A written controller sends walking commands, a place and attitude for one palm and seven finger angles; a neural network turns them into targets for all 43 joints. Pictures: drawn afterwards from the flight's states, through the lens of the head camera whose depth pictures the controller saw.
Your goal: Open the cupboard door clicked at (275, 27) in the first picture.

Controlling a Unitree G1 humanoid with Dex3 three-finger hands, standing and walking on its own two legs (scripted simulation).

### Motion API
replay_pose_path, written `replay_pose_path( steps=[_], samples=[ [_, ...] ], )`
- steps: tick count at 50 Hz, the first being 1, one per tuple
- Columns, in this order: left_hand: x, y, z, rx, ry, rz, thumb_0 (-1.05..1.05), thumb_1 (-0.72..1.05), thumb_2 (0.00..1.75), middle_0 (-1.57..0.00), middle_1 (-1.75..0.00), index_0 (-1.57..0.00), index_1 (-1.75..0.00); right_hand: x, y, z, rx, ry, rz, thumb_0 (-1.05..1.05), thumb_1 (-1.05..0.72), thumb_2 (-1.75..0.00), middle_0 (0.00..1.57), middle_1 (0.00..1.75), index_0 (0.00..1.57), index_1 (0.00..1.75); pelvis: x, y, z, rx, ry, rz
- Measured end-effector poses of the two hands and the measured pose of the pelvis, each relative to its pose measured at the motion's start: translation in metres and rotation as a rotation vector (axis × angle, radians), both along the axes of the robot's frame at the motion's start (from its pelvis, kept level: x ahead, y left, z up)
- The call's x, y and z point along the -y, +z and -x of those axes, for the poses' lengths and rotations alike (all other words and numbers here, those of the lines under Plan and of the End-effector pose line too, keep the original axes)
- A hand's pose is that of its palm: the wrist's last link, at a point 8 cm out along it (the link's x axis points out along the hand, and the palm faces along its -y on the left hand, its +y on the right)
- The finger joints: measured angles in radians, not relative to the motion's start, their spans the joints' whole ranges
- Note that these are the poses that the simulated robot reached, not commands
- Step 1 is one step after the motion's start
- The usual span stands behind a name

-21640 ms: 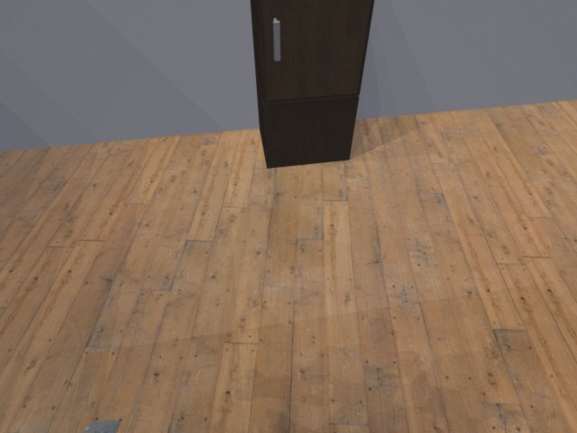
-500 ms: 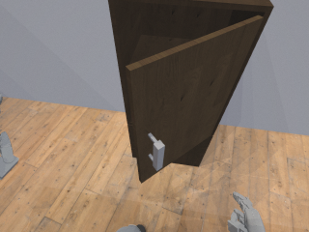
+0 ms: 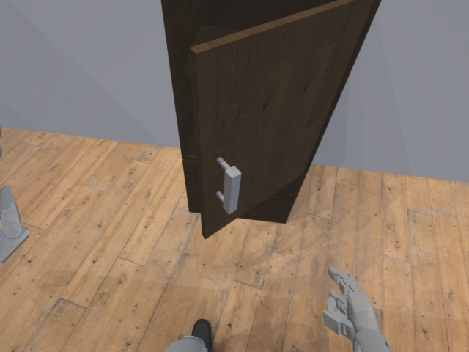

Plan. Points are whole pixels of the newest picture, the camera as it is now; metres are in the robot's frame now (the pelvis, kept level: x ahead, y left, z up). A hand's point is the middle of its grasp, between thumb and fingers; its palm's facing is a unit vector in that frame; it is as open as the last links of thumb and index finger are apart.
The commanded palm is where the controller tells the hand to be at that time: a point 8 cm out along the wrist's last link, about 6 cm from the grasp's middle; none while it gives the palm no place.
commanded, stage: stop stepping back and stand still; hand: left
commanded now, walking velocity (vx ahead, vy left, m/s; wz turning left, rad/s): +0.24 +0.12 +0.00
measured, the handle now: (225, 185) +0.46 +0.06 -0.06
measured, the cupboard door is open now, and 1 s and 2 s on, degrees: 44 44 44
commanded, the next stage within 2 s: let the arm hang, fingers relaxed in 0.70 s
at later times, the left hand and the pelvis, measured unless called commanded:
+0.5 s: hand out of the picture +0.18 +0.28 +0.18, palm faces +0.44 -0.81 -0.40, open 7.4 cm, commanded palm +0.11 +0.31 +0.19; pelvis -0.04 +0.01 +0.00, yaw -1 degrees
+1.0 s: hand out of the picture +0.11 +0.26 -0.10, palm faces -0.01 -0.94 -0.34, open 7.4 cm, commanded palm none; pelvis -0.05 +0.04 +0.00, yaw +1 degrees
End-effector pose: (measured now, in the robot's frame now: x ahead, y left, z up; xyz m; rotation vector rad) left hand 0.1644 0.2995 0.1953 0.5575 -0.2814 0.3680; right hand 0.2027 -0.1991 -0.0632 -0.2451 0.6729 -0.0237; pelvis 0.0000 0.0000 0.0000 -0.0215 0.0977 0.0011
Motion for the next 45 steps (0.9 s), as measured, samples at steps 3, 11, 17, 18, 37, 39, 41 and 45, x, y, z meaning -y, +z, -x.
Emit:
replay_pose_path(
  steps=[3, 11, 17, 18, 37, 39, 41, 45],
  samples=[
    [0.013, 0.001, 0.006, -0.008, -0.06, -0.007, 0.01, 0.88, 0.9, -0.21, -0.3, -0.21, -0.31, 0.014, -0.009, 0.03, -0.051, -0.053, -0.001, 0.01, -0.9, -0.9, 0.21, 0.3, 0.21, 0.3, 0.003, 0.001, 0.016, 0.04, 0.002, 0.031],
    [-0.001, 0.0, 0.03, -0.018, -0.02, -0.019, 0.01, 0.88, 0.89, -0.21, -0.3, -0.22, -0.31, 0.054, -0.012, 0.108, -0.096, -0.217, 0.066, 0.02, -0.9, -0.9, 0.21, 0.3, 0.2, 0.3, 0.003, 0.0, 0.02, 0.111, 0.016, 0.014],
    [-0.015, -0.011, 0.041, 0.023, 0.041, 0.039, 0.01, 0.88, 0.9, -0.21, -0.3, -0.22, -0.31, 0.066, -0.019, 0.135, -0.134, -0.254, 0.123, 0.02, -0.9, -0.9, 0.21, 0.3, 0.2, 0.3, -0.007, -0.003, 0.017, 0.135, 0.006, 0.026],
    [-0.017, -0.014, 0.039, 0.037, 0.044, 0.052, 0.01, 0.88, 0.9, -0.21, -0.3, -0.21, -0.31, 0.064, -0.02, 0.135, -0.139, -0.257, 0.13, 0.02, -0.9, -0.9, 0.2, 0.3, 0.2, 0.3, -0.01, -0.004, 0.016, 0.14, 0.012, 0.025],
    [-0.032, -0.013, 0.044, -0.059, 0.097, 0.058, 0.01, 0.88, 0.9, -0.21, -0.3, -0.22, -0.31, 0.001, -0.015, 0.09, -0.075, -0.123, 0.01, 0.02, -0.9, -0.9, 0.21, 0.3, 0.21, 0.3, -0.027, 0.008, 0.024, 0.097, -0.007, 0.003],
    [-0.04, -0.019, 0.035, -0.055, 0.124, 0.1, 0.01, 0.88, 0.9, -0.21, -0.3, -0.22, -0.31, 0.0, -0.014, 0.086, -0.086, -0.124, 0.026, 0.02, -0.9, -0.9, 0.21, 0.3, 0.21, 0.3, -0.03, 0.009, 0.025, 0.11, -0.013, -0.011],
    [-0.043, -0.028, 0.025, -0.082, 0.112, 0.109, 0.01, 0.88, 0.9, -0.21, -0.3, -0.21, -0.31, 0.0, -0.01, 0.082, -0.068, -0.113, 0.026, 0.02, -0.9, -0.9, 0.21, 0.3, 0.21, 0.3, -0.034, 0.01, 0.029, 0.109, -0.012, -0.012],
    [-0.043, -0.123, 0.005, -0.499, 0.075, 0.201, 0.0, 0.89, 0.9, -0.19, -0.3, -0.2, -0.3, 0.01, -0.023, 0.081, -0.12, -0.075, 0.035, 0.01, -0.9, -0.9, 0.21, 0.3, 0.21, 0.3, -0.04, 0.006, 0.042, 0.085, 0.006, -0.026]
  ],
)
